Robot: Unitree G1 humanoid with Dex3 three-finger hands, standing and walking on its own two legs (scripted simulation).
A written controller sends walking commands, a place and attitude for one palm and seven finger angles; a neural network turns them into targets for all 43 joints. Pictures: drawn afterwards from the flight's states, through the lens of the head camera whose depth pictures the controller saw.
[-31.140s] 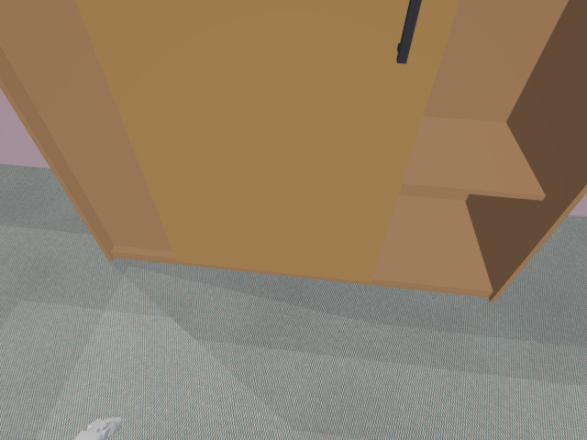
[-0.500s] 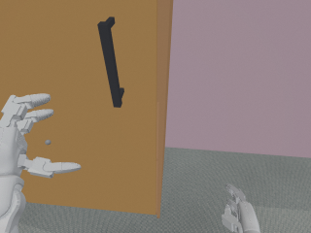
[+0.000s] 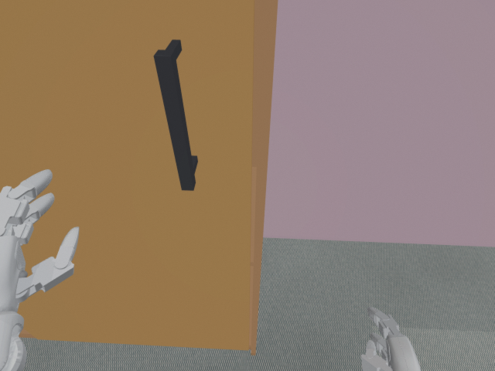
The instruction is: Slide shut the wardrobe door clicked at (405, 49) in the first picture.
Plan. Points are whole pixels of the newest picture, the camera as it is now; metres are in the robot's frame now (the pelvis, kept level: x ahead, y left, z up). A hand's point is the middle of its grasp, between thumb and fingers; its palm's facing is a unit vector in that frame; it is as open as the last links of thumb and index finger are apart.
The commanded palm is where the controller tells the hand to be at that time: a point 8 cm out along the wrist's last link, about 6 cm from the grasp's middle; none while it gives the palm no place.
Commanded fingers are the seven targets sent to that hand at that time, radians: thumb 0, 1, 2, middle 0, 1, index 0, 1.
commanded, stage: draw the hand back to the body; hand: left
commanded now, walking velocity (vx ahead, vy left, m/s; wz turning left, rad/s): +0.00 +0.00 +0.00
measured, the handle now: (182, 122) +0.35 +0.15 +0.26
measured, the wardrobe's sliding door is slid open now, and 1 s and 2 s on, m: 0.00 0.00 0.00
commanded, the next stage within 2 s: step back with the hand held close in 0.38 s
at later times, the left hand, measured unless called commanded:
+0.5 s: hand (67, 262) +0.18 +0.25 +0.16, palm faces +0.45 -0.81 -0.37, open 7.5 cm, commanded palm +0.13 +0.29 +0.18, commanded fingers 0.00 0.90 0.90 -0.20 -0.30 -0.20 -0.30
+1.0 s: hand (32, 291) +0.14 +0.27 +0.17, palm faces +0.40 -0.78 -0.49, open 7.4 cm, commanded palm +0.08 +0.30 +0.18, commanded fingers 0.00 0.90 0.90 -0.20 -0.30 -0.20 -0.30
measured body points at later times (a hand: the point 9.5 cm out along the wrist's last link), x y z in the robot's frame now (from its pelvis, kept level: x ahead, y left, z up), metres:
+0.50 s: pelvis +0.00 -0.01 +0.00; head -0.03 -0.03 +0.45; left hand +0.15 +0.29 +0.18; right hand +0.19 -0.22 -0.08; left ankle +0.01 +0.09 -0.74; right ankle -0.03 -0.14 -0.74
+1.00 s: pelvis -0.06 +0.00 +0.00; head -0.05 +0.00 +0.45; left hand +0.11 +0.31 +0.19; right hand +0.13 -0.24 -0.08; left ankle +0.01 +0.09 -0.74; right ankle -0.03 -0.14 -0.74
